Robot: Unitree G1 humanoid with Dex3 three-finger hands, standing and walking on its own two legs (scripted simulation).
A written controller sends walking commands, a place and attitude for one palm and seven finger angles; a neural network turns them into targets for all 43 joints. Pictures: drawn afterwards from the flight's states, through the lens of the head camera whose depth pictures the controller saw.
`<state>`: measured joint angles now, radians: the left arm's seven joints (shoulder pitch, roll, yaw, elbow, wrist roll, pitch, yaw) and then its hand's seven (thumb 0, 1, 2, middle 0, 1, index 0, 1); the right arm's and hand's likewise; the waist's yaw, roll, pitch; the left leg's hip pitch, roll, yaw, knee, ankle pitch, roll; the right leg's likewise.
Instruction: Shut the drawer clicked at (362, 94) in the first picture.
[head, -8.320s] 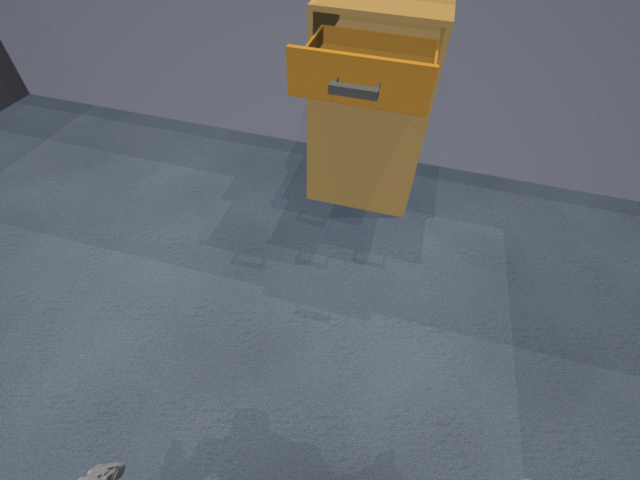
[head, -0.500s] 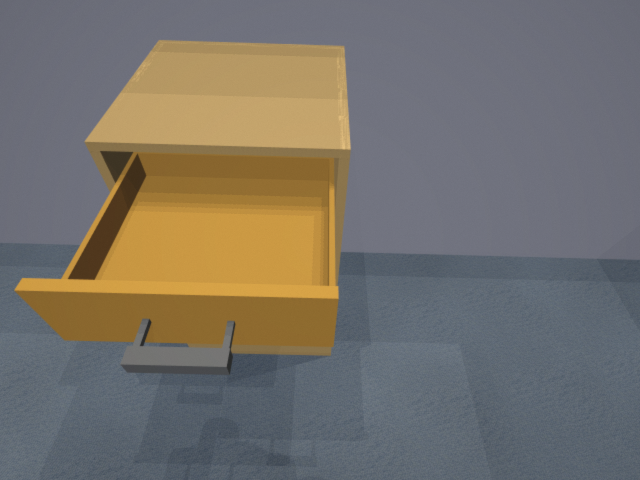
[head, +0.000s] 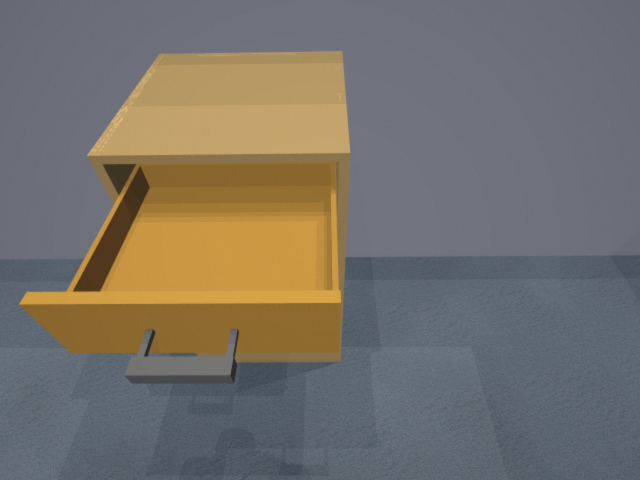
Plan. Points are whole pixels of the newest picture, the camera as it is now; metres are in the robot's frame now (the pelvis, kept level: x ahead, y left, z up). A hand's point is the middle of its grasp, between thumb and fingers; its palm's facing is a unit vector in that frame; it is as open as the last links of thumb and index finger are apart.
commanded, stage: look again from close up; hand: left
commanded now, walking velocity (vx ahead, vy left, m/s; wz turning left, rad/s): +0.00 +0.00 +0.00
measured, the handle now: (186, 353) +0.29 +0.20 -0.02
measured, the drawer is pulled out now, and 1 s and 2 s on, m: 0.30 0.30 0.30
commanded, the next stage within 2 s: raise the hand and make a fist in 0.12 s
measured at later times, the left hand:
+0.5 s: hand (192, 478) +0.14 +0.17 -0.05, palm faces +0.19 -0.98 -0.01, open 7.0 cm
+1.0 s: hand (173, 475) +0.14 +0.17 +0.01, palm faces +0.11 -0.99 -0.06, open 4.1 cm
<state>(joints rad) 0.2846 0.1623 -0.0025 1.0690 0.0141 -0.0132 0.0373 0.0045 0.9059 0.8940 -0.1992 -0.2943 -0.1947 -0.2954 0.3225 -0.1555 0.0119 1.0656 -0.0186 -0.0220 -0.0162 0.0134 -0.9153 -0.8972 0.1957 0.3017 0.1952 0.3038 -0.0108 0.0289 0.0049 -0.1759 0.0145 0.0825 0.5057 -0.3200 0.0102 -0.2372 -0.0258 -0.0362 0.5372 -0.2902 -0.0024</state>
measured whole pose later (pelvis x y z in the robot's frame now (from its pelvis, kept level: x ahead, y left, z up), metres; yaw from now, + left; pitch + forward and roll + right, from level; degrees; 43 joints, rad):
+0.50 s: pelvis -0.01 -0.02 -0.02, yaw +1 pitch +6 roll +1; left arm 0.54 0.13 0.10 0.18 -0.19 -0.32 -0.09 0.00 0.91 0.89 -0.32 -0.43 -0.26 -0.39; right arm 0.19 -0.24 -0.06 0.67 0.00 -0.30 -0.02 0.02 -0.91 -0.90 0.20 0.30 0.20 0.30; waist -0.03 -0.03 -0.10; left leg -0.46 0.03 0.06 0.75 -0.40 -0.01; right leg -0.51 -0.03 -0.05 0.78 -0.37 -0.02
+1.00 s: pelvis -0.03 -0.02 -0.06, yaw +3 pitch +10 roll -1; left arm 0.61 0.18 0.14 -0.21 -0.24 -0.30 -0.19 0.02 0.90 0.89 -0.81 -0.95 -0.80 -0.96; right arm 0.29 -0.17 0.00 0.57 0.03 -0.22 -0.05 0.02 -0.90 -0.90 0.20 0.30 0.20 0.30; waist -0.01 0.03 -0.12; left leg -0.69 0.04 -0.01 1.02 -0.49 -0.02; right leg -0.70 -0.02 -0.11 0.99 -0.45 -0.04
